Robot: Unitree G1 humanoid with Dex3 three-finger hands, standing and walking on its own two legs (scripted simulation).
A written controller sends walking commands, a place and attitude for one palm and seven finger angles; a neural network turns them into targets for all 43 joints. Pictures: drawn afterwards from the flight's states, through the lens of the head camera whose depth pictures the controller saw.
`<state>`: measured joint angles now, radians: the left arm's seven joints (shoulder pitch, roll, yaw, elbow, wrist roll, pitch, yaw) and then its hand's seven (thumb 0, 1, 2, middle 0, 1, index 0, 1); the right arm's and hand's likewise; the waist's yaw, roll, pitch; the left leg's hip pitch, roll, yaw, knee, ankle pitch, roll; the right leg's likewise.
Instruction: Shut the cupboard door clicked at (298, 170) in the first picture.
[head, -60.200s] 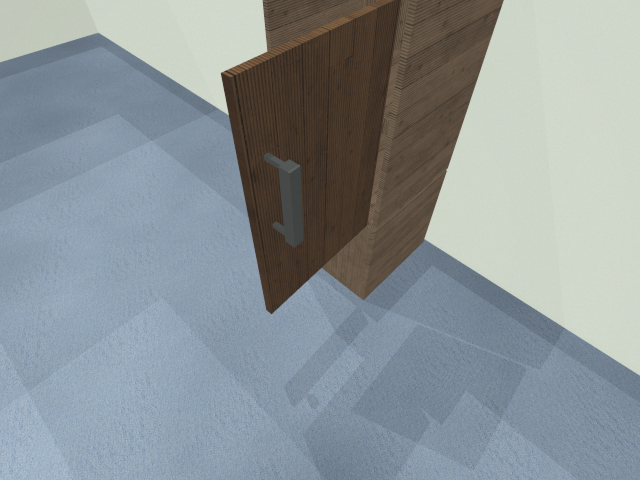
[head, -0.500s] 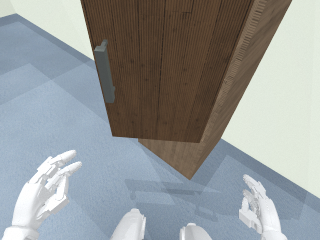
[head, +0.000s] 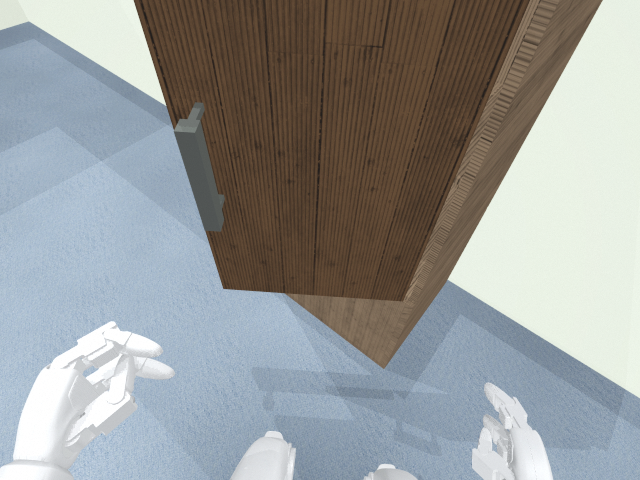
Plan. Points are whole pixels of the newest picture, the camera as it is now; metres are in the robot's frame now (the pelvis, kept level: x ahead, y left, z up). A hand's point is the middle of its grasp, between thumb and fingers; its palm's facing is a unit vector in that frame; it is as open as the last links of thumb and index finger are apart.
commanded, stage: raise the hand and make a fist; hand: left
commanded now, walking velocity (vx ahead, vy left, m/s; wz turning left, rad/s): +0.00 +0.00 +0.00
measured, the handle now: (206, 171) +0.48 +0.20 +0.11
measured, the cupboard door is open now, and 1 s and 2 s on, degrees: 36 36 36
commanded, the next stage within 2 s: bring the fist close to the handle in 1.06 s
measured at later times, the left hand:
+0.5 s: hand (140, 363) +0.21 +0.20 +0.10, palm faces +0.02 -1.00 -0.03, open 3.1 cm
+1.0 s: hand (164, 341) +0.23 +0.18 +0.11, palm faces +0.02 -1.00 -0.04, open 3.1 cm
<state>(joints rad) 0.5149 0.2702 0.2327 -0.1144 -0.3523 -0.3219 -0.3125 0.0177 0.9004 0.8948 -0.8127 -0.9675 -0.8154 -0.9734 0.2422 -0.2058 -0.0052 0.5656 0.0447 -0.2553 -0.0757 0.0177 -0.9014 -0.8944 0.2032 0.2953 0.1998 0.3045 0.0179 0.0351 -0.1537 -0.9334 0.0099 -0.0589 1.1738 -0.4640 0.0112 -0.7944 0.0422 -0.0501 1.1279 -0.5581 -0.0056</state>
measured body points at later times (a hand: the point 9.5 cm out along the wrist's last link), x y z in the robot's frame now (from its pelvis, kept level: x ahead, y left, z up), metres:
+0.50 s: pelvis +0.01 +0.01 +0.02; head +0.03 +0.02 +0.47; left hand +0.21 +0.25 +0.10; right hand +0.20 -0.21 -0.03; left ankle +0.06 +0.11 -0.65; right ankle +0.00 -0.12 -0.65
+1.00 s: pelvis +0.01 -0.01 +0.03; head +0.03 -0.01 +0.48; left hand +0.23 +0.24 +0.11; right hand +0.19 -0.24 -0.03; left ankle +0.06 +0.11 -0.65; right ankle +0.00 -0.12 -0.65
